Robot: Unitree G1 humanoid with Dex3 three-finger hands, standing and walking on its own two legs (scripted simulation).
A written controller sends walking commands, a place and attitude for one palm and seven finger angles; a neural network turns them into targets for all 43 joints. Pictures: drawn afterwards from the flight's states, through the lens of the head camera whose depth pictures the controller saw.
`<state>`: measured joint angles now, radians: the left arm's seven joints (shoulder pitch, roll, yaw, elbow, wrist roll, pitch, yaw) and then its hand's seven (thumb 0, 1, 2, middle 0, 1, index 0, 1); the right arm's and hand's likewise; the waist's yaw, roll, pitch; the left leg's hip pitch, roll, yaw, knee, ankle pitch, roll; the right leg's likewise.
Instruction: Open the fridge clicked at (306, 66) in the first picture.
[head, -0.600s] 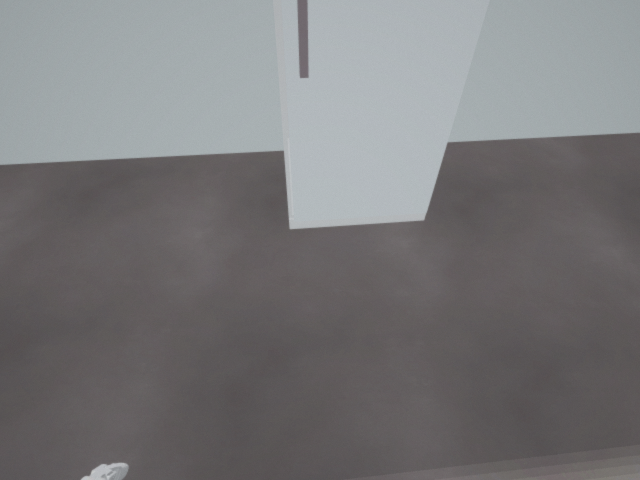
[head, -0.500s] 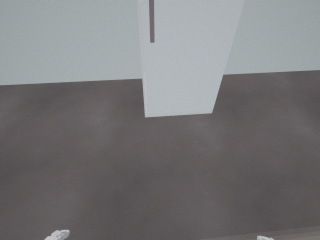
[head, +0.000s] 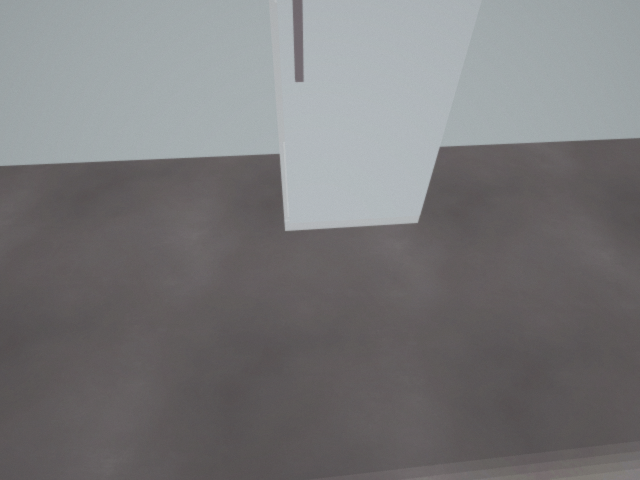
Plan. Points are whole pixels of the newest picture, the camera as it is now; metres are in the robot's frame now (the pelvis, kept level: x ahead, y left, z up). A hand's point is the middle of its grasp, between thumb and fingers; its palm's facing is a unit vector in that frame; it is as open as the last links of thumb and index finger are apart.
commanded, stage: stand and wait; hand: left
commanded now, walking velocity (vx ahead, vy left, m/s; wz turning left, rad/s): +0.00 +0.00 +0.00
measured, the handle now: (297, 8) +1.18 +0.13 +0.14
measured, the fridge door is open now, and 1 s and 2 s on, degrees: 0 0 0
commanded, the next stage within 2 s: look at it before walking up in 0.22 s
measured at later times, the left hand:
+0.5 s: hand out of the picture +0.06 +0.25 -0.15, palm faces -0.03 -0.95 -0.33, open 7.4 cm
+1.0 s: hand out of the picture +0.06 +0.25 -0.16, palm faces -0.03 -0.94 -0.33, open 7.4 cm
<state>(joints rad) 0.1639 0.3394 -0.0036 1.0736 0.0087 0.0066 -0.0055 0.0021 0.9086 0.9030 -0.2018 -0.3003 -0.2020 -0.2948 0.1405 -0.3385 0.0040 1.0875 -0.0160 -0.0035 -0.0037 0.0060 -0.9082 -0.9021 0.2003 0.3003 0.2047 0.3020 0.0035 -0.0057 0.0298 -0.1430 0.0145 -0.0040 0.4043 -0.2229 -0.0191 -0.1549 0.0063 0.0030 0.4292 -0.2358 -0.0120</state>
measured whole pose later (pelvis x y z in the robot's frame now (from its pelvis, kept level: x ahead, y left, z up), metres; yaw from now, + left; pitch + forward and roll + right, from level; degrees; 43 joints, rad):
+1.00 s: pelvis +0.00 +0.01 +0.00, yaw -1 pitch -2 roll +0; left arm 0.16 0.33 -0.01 1.09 0.01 0.00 0.00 0.00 0.91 0.90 -0.20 -0.30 -0.20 -0.29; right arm 0.13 -0.33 0.01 1.11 -0.02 -0.01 0.00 0.00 -0.91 -0.90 0.20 0.30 0.20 0.30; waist 0.01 -0.01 0.03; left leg -0.14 0.01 0.01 0.37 -0.20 -0.01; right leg -0.15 0.01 0.02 0.39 -0.20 0.00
